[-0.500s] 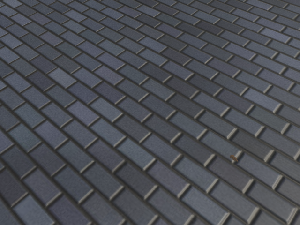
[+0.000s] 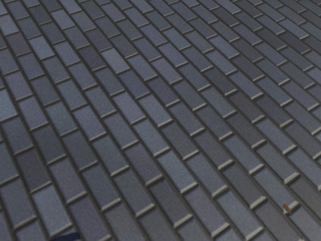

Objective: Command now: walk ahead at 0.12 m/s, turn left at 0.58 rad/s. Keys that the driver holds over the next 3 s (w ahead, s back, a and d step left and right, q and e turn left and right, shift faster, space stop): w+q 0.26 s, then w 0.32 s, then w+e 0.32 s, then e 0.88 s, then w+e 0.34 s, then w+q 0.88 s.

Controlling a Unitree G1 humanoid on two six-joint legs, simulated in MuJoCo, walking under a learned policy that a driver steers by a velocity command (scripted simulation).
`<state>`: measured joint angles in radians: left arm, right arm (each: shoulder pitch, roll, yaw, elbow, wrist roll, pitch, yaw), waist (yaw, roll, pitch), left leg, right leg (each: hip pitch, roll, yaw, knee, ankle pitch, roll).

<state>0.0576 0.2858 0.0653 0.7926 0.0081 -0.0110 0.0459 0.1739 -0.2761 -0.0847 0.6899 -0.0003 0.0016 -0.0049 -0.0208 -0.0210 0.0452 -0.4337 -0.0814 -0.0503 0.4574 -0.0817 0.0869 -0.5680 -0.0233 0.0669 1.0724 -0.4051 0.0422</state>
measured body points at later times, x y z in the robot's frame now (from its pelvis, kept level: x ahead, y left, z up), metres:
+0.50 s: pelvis +0.10 -0.03 +0.01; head +0.12 -0.05 +0.46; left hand +0.02 +0.24 -0.10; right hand +0.35 -0.23 -0.08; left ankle +0.16 +0.17 -0.65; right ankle +0.06 -0.16 -0.73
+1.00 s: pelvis +0.31 +0.09 +0.01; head +0.34 +0.09 +0.46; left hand +0.44 +0.38 -0.09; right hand +0.39 -0.18 -0.11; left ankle +0.24 +0.18 -0.73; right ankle +0.47 -0.05 -0.67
